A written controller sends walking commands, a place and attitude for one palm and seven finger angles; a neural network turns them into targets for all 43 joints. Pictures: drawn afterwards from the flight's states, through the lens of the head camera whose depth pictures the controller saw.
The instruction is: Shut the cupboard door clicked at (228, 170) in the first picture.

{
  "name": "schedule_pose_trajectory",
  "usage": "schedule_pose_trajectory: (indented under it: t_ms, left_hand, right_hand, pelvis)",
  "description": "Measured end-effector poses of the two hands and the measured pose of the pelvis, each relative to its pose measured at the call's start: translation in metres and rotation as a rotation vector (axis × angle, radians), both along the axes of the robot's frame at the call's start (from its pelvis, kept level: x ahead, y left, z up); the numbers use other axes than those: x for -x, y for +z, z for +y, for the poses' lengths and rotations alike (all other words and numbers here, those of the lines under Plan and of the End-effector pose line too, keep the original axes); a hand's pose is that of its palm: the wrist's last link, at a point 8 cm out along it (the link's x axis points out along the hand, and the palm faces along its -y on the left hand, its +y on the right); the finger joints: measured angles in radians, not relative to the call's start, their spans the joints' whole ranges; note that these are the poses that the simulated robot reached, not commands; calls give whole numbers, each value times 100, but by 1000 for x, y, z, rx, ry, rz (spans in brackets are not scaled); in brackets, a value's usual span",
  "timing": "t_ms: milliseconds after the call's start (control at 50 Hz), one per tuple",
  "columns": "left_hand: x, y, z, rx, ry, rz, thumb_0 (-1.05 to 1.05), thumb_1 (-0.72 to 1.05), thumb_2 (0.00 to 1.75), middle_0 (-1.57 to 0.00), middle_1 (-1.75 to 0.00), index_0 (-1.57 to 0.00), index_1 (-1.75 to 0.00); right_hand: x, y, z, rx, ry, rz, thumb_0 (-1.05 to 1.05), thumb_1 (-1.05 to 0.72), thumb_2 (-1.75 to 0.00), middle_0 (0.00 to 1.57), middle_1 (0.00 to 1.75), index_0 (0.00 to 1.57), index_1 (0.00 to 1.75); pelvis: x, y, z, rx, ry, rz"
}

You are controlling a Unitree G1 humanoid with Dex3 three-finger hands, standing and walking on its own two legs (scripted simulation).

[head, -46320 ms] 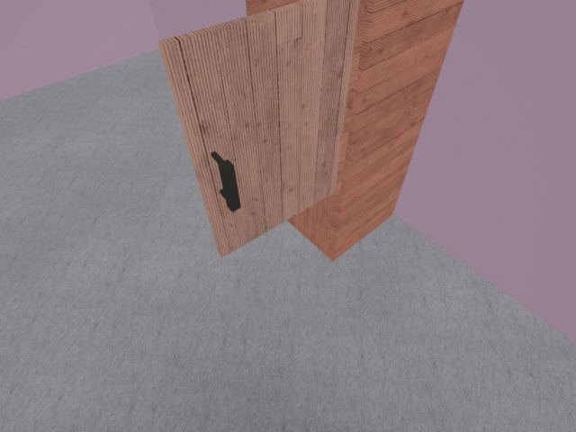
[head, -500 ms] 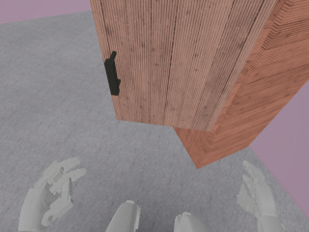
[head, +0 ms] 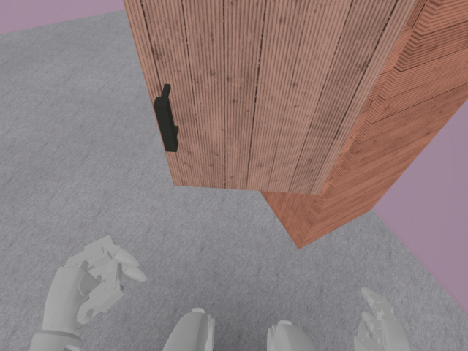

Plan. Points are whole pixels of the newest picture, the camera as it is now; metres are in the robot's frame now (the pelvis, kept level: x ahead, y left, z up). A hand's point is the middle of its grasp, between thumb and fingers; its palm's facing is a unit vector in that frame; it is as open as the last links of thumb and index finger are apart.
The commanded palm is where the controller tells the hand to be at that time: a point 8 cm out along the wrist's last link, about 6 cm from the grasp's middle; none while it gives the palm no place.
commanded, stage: raise the hand and make a fist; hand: left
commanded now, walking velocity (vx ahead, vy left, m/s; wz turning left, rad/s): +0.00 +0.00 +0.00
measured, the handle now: (169, 119) +0.53 +0.18 +0.06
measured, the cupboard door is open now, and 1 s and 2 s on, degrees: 59 59 59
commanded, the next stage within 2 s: bring the fist close to the handle in 0.94 s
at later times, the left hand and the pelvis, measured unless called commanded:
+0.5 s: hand (111, 274) +0.22 +0.19 +0.06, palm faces -0.01 -1.00 -0.03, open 3.1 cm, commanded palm +0.20 +0.25 +0.06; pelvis +0.00 +0.01 +0.01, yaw +1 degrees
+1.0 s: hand (124, 272) +0.22 +0.18 +0.06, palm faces -0.02 -1.00 -0.02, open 3.1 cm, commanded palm +0.20 +0.23 +0.06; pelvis +0.00 -0.01 +0.01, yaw +0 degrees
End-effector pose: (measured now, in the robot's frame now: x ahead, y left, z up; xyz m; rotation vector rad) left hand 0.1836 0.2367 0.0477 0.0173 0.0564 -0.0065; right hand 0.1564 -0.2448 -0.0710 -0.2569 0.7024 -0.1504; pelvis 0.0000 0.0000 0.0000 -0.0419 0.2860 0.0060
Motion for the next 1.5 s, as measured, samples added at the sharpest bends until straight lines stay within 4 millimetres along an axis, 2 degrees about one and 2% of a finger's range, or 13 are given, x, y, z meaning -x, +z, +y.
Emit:
schedule_pose_trajectory:
  t_ms: [200, 360, 460, 720, 880, 1120, 1180, 1280, 1380, 1500]
  left_hand:
    - [-4, 12, 8, -7, 5, -33, 2, 90, 90, -111, -129, -110, -128]
    - [-8, 13, 12, -10, 6, -19, 2, 90, 90, -124, -143, -123, -143]
    - [-13, 14, 12, -13, -1, -22, 2, 90, 90, -128, -147, -127, -147]
    - [-23, 16, 4, -8, -14, -23, 2, 90, 90, -130, -150, -129, -149]
    - [-21, 14, -3, -5, -13, -27, 2, 90, 90, -130, -150, -129, -149]
    - [-22, 13, -8, -5, -19, -34, 2, 90, 90, -130, -150, -130, -149]
    - [-32, 12, -10, -7, -26, -52, 2, 90, 90, -131, -150, -130, -150]
    - [-62, 12, -18, 1, -45, -70, 2, 90, 90, -131, -150, -130, -150]
    - [-90, 15, -23, 2, -49, -56, 2, 90, 90, -131, -150, -130, -150]
    - [-114, 17, -23, 5, -28, -51, 2, 90, 90, -130, -150, -130, -149]
  right_hand:
    - [-34, 23, 26, -10, 72, -90, 1, -90, -89, 20, 30, 20, 30]
    - [-38, 27, 41, -34, 115, -91, 1, -90, -89, 21, 30, 20, 30]
    - [-30, 22, 37, -32, 109, -58, 1, -90, -89, 21, 30, 20, 30]
    - [-10, 14, 12, -16, 44, 0, 1, -90, -89, 21, 30, 20, 30]
    - [-14, 13, 6, -19, 39, -12, 1, -90, -89, 20, 30, 20, 30]
    - [-23, 11, 10, -38, 57, -32, 1, -90, -89, 21, 30, 20, 30]
    - [-22, 8, 10, -33, 66, -28, 1, -90, -89, 21, 30, 20, 30]
    - [-17, 2, 9, -33, 60, -1, 1, -90, -89, 21, 30, 20, 30]
    - [-6, 1, 8, -43, 34, 40, 1, -90, -89, 21, 30, 20, 30]
    - [8, 1, 3, -43, 7, 99, 1, -90, -89, 21, 30, 20, 30]
  pelvis:
    - [-1, 5, 9, 16, 10, -14]
    - [-3, 8, 9, 21, 15, -20]
    - [-3, 8, 8, 22, 16, -22]
    - [-6, 9, 1, 10, 7, -18]
    - [-5, 7, -4, 4, 5, -18]
    - [-4, 5, -7, 3, 8, -19]
    - [-2, 3, -7, 6, 12, -16]
    - [-1, 2, -7, 6, 11, -10]
    - [-2, 7, -7, -1, 4, -9]
    - [-6, 13, -6, -9, -4, -7]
